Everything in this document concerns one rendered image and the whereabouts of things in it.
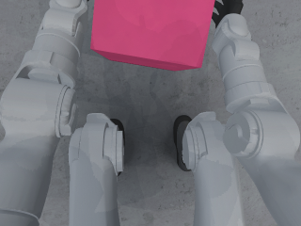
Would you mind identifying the right robot foot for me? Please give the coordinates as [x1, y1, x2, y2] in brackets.
[173, 115, 192, 171]

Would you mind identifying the robot right hand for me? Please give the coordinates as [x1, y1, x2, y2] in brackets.
[212, 0, 244, 28]

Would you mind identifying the left robot foot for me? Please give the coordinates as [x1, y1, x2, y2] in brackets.
[110, 119, 125, 176]

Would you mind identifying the carton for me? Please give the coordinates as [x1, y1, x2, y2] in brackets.
[90, 0, 215, 72]

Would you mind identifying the robot foot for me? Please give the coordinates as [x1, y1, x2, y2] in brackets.
[110, 119, 125, 176]
[173, 115, 192, 171]

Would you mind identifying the robot right upper arm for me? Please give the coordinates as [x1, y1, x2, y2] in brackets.
[222, 108, 301, 226]

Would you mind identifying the robot left upper arm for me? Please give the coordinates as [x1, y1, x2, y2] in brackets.
[0, 77, 79, 226]

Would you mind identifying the left robot forearm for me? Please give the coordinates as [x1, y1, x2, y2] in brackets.
[0, 0, 88, 128]

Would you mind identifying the right robot forearm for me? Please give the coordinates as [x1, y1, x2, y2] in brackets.
[211, 13, 291, 116]

